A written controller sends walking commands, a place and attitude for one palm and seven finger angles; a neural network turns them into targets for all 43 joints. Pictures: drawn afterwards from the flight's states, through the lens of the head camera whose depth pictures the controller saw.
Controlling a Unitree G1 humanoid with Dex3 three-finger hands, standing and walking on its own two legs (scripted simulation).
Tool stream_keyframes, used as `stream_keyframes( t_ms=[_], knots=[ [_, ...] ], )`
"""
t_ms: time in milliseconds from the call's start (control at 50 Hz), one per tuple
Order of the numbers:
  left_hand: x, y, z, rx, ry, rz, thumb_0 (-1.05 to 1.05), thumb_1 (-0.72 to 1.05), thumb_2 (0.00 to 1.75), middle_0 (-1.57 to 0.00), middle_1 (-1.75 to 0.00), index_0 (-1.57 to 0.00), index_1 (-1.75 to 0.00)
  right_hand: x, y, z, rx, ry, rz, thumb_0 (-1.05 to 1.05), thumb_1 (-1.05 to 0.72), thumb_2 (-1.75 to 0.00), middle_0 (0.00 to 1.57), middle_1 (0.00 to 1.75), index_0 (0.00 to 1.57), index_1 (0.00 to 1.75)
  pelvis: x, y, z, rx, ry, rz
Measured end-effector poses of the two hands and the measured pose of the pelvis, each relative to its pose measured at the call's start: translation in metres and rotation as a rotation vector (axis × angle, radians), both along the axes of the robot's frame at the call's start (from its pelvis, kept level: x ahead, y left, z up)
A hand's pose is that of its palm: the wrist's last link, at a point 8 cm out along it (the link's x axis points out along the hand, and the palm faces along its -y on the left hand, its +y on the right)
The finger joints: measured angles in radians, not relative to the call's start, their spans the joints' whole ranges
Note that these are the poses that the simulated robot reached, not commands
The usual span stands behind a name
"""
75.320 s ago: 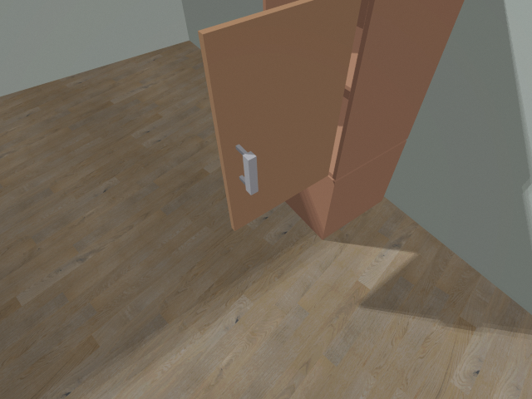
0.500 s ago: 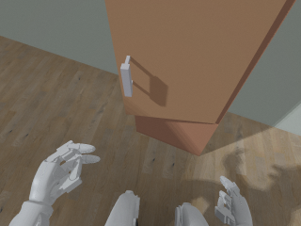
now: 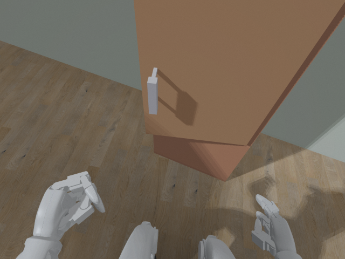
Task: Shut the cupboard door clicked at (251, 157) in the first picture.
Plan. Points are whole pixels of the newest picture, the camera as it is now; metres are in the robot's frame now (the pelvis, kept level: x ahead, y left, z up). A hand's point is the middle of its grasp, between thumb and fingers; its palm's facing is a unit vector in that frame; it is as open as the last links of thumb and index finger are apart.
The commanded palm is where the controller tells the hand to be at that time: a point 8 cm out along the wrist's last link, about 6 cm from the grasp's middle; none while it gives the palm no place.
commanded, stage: raise the hand and make a fist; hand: left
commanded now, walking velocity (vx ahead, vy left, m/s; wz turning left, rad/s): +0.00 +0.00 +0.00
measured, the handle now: (154, 91) +0.53 +0.11 +0.04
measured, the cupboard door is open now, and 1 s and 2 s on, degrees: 17 17 17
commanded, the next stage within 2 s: bring the fist close to the handle in 0.74 s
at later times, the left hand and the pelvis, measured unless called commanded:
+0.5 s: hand (98, 198) +0.23 +0.17 +0.05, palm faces -0.04 -1.00 -0.04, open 3.1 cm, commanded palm +0.21 +0.23 +0.05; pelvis +0.01 -0.01 +0.00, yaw +0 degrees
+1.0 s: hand (107, 193) +0.24 +0.16 +0.05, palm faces -0.06 -1.00 -0.03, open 3.1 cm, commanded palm +0.24 +0.20 +0.05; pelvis +0.00 -0.02 -0.01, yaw +0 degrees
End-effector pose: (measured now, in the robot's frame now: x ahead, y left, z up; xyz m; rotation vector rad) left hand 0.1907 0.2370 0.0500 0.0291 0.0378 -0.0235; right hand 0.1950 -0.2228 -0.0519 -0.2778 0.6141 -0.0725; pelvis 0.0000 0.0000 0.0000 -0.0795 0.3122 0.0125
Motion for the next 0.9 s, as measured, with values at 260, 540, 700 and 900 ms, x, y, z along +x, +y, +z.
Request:
stream_keyframes(
  t_ms=[260, 540, 700, 900],
  knots=[
    [0.011, 0.0, -0.001, 0.009, 0.011, -0.013, 0.02, 0.9, 0.9, -1.28, -1.47, -1.28, -1.47, -0.003, -0.001, -0.01, 0.015, 0.046, 0.011, 0.01, -0.9, -0.9, 0.21, 0.3, 0.2, 0.3, 0.005, -0.006, -0.001, -0.001, 0.008, 0.002],
    [0.02, -0.011, 0.001, 0.011, 0.008, -0.019, 0.02, 0.9, 0.9, -1.3, -1.49, -1.3, -1.49, -0.019, -0.028, -0.018, 0.005, 0.091, -0.053, 0.01, -0.9, -0.9, 0.2, 0.3, 0.2, 0.3, 0.008, -0.015, -0.002, 0.015, 0.013, -0.007],
    [0.018, -0.017, 0.0, 0.01, -0.003, -0.019, 0.02, 0.9, 0.9, -1.3, -1.49, -1.3, -1.5, -0.015, -0.032, -0.019, 0.01, 0.08, -0.054, 0.01, -0.9, -0.9, 0.2, 0.3, 0.2, 0.3, 0.007, -0.02, -0.003, 0.02, 0.011, -0.009],
    [0.016, -0.02, 0.001, 0.009, -0.01, -0.019, 0.02, 0.9, 0.9, -1.3, -1.49, -1.3, -1.5, -0.011, -0.028, -0.019, 0.02, 0.067, -0.039, 0.01, -0.9, -0.9, 0.2, 0.3, 0.2, 0.3, 0.006, -0.021, -0.004, 0.02, 0.007, -0.006]
  ],
)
